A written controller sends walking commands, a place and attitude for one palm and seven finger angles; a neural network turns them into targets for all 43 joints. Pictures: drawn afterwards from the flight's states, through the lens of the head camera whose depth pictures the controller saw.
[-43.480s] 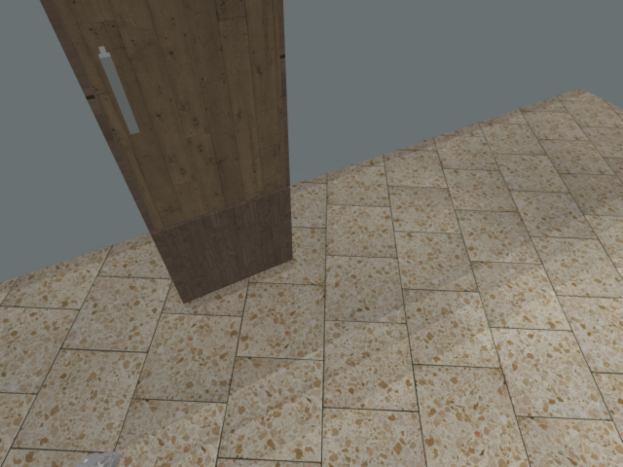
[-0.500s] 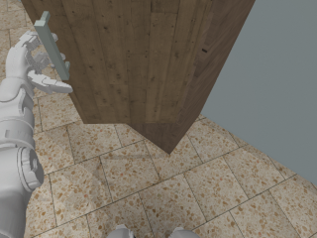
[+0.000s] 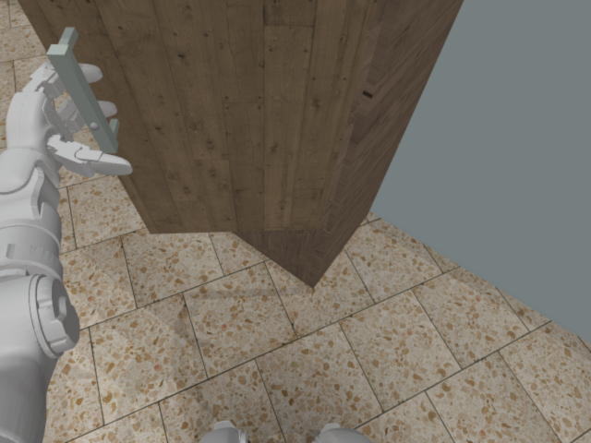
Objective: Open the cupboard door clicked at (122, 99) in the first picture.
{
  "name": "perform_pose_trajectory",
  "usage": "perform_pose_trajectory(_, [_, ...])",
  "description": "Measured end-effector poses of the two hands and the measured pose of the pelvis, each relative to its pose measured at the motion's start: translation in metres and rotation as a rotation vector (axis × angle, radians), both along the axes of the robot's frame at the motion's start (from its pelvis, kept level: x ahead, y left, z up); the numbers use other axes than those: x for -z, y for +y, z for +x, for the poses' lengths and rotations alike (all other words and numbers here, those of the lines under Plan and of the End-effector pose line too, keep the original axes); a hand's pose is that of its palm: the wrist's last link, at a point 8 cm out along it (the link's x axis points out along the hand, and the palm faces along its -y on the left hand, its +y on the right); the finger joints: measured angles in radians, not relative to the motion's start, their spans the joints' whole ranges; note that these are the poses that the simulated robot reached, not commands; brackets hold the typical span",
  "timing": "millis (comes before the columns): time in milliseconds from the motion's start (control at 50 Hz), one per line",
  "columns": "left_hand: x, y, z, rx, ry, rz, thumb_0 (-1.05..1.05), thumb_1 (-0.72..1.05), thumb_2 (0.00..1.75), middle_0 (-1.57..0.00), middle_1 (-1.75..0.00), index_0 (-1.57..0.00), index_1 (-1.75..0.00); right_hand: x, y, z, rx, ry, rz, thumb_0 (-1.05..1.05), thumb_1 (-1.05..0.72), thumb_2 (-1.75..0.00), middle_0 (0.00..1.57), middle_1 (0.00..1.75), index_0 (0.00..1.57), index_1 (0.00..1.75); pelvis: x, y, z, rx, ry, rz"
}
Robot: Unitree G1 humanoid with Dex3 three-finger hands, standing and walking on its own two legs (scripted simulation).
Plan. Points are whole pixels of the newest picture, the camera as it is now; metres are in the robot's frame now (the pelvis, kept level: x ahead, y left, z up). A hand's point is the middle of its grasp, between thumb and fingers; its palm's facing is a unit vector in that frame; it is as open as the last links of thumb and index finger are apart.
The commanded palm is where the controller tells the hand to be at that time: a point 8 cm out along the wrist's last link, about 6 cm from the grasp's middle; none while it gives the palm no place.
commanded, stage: slide the fingers in behind the handle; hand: left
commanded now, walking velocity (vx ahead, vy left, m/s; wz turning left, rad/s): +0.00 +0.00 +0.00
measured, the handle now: (91, 96) +0.56 +0.24 +0.12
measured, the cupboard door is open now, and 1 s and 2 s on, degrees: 40 40 79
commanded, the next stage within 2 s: close the thumb around the handle in 0.06 s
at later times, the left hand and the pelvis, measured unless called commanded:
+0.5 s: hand (86, 128) +0.50 +0.23 +0.12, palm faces +0.00 -1.00 +0.00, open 10.7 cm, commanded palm +0.49 +0.27 +0.12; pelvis +0.00 +0.01 +0.00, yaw +0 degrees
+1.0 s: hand (101, 127) +0.50 +0.21 +0.12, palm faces +0.00 -1.00 +0.01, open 5.5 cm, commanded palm +0.48 +0.26 +0.12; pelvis +0.00 +0.01 +0.00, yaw -1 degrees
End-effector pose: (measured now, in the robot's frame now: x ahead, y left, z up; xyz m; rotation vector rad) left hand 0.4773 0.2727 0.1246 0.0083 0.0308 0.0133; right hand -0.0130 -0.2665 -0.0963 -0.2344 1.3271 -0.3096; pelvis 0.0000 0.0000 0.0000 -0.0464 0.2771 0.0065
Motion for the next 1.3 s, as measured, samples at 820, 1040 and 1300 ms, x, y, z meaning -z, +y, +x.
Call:
perform_pose_trajectory(820, [0.007,-0.001,0.007,0.038,-0.013,-0.019,0.00,0.70,0.81,-0.39,-1.33,-0.39,-1.33,0.001,0.023,0.007,0.008,-0.014,0.012,0.01,-0.91,-0.90,0.20,0.30,0.21,0.30,0.001,0.017,0.006,0.014,0.007,-0.009])
perform_pose_trajectory(1040, [0.007,-0.006,0.004,0.009,-0.009,-0.014,0.00,0.75,0.82,-0.36,-1.34,-0.38,-1.34,-0.001,0.016,0.001,0.018,-0.035,0.000,0.01,-0.91,-0.90,0.20,0.30,0.21,0.30,0.001,0.013,0.000,0.017,-0.002,-0.006])
perform_pose_trajectory(1300, [0.009,-0.011,-0.032,0.020,-0.045,-0.016,0.00,0.75,0.79,-0.34,-1.34,-0.34,-1.33,-0.003,0.011,0.022,0.015,-0.098,0.029,0.01,-0.91,-0.90,0.20,0.30,0.21,0.30,-0.005,0.010,0.008,0.031,-0.040,0.004])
